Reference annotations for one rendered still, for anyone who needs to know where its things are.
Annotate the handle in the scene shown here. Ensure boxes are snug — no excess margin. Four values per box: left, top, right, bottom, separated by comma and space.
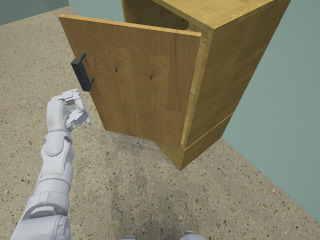
71, 52, 95, 92

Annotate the robot left hand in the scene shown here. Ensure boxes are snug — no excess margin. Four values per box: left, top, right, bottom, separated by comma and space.
46, 89, 92, 136

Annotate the cupboard door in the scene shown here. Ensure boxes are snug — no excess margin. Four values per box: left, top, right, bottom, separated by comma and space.
58, 14, 202, 147

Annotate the left robot upper arm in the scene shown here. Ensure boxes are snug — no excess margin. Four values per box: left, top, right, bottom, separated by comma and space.
12, 214, 72, 240

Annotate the right robot shin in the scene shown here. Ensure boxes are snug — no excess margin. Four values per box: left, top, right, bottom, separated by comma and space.
184, 231, 194, 236

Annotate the robot left forearm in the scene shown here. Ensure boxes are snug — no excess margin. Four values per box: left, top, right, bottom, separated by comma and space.
10, 131, 75, 240

